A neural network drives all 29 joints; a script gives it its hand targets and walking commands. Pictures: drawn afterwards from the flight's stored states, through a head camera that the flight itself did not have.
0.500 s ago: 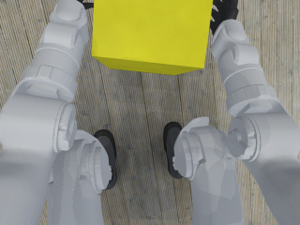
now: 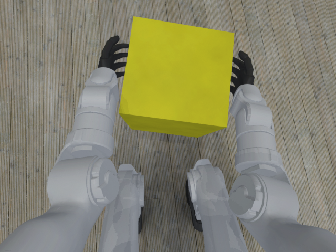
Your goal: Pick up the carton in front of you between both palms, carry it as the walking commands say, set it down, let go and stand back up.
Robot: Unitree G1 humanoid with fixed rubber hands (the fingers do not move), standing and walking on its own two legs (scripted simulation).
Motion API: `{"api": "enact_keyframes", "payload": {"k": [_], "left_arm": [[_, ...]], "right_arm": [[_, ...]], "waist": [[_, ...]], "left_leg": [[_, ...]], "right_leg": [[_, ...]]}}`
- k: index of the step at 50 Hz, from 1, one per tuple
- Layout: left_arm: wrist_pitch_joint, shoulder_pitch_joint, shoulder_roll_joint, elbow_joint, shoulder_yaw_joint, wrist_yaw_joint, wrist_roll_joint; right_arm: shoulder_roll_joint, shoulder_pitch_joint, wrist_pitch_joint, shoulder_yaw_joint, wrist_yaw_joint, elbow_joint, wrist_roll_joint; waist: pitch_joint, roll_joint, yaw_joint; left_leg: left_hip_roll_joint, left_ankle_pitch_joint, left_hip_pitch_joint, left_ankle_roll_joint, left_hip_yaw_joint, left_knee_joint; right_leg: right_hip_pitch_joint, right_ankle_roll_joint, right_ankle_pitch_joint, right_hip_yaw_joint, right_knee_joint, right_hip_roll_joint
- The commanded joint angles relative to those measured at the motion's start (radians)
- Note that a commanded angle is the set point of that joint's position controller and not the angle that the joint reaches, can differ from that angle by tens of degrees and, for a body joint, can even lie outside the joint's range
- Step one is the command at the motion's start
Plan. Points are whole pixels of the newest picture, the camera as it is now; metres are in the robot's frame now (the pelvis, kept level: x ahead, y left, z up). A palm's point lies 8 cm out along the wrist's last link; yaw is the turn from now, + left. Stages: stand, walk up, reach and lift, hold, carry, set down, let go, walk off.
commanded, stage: reach and lift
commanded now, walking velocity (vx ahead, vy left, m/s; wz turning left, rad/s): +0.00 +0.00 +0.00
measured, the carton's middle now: (172, 90) +0.50 -0.02 -0.13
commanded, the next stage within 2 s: none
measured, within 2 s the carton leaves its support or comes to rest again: neither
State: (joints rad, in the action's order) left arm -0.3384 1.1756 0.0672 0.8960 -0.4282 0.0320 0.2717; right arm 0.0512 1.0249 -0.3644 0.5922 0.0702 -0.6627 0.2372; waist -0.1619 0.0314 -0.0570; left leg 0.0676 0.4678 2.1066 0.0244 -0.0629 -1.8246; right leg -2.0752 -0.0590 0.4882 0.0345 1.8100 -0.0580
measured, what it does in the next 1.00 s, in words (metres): rises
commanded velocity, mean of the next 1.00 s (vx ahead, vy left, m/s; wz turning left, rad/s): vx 0.00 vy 0.00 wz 0.00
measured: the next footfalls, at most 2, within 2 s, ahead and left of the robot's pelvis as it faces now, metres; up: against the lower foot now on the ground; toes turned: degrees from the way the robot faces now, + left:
none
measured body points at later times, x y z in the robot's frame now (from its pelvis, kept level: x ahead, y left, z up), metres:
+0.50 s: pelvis +0.05 +0.00 +0.13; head +0.22 +0.01 +0.54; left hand +0.48 +0.14 +0.08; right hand +0.46 -0.17 +0.08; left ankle +0.12 +0.12 -0.44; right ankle +0.12 -0.13 -0.44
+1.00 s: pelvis +0.09 +0.00 +0.26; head +0.15 +0.00 +0.71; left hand +0.43 +0.15 +0.23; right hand +0.43 -0.16 +0.24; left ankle +0.12 +0.12 -0.44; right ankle +0.12 -0.13 -0.44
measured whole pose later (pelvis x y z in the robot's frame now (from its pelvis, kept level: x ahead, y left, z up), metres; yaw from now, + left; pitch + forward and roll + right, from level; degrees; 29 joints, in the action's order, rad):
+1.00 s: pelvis +0.09 +0.00 +0.26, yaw +1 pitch +15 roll +0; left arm -0.38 0.38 -0.14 0.52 -0.32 0.04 0.23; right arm 0.15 0.37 -0.38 0.35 0.03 -0.50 0.21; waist -0.16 0.00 -0.02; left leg 0.03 0.35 0.76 0.01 -0.06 -0.85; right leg -0.75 -0.02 0.36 0.07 0.85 -0.03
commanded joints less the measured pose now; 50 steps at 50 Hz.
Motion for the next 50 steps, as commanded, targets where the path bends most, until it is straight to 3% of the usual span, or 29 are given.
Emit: {"api": "enact_keyframes", "payload": {"k": [1,6,14,19,27,35,50], "left_arm": [[0.008,0.512,-1.052,0.014,0.342,-0.236,-0.126],[-0.013,0.472,-1.121,-0.096,0.451,-0.243,-0.176],[-0.032,0.341,-1.199,-0.204,0.605,-0.246,-0.252],[-0.019,0.235,-1.212,-0.201,0.61,-0.234,-0.242],[0.006,0.072,-1.22,-0.197,0.582,-0.221,-0.195],[0.019,-0.062,-1.231,-0.246,0.622,-0.225,-0.186],[-0.043,-0.313,-1.231,-0.356,0.704,-0.238,-0.196]], "right_arm": [[0.982,0.731,0.003,-0.551,-0.276,-0.016,-0.157],[1.033,0.678,-0.02,-0.657,-0.292,0.048,-0.21],[1.065,0.485,-0.029,-0.739,-0.287,0.07,-0.239],[1.075,0.378,-0.015,-0.742,-0.288,0.049,-0.229],[1.09,0.227,0.008,-0.742,-0.289,0.03,-0.195],[1.104,0.076,0.023,-0.774,-0.286,0.046,-0.176],[1.111,-0.176,-0.029,-0.859,-0.294,0.122,-0.169]], "waist": [[-0.956,0.004,-0.001],[-1.08,-0.016,0.008],[-1.046,0.038,-0.016],[-0.926,0.046,-0.009],[-0.774,0.004,0.013],[-0.677,-0.011,0.02],[-0.419,-0.03,0.041]], "left_leg": [[0.104,-0.021,-0.589,-0.038,0.122,0.232],[0.105,-0.104,-0.754,-0.029,0.118,0.283],[0.107,-0.183,-0.903,-0.001,0.1,0.388],[0.107,-0.182,-0.97,-0.001,0.078,0.481],[0.096,-0.204,-1.111,-0.017,0.04,0.641],[0.082,-0.256,-1.296,-0.026,0.011,0.798],[0.047,-0.417,-1.691,-0.029,-0.027,1.127]], "right_leg": [[0.513,0.017,-0.046,-0.133,-0.226,-0.113],[0.61,0.009,-0.115,-0.135,-0.275,-0.116],[0.764,0.022,-0.2,-0.108,-0.375,-0.118],[0.844,0.03,-0.198,-0.081,-0.464,-0.116],[1.0,0.035,-0.216,-0.042,-0.622,-0.109],[1.202,0.046,-0.27,-0.003,-0.781,-0.094],[1.623,0.059,-0.434,0.044,-1.11,-0.059]]}}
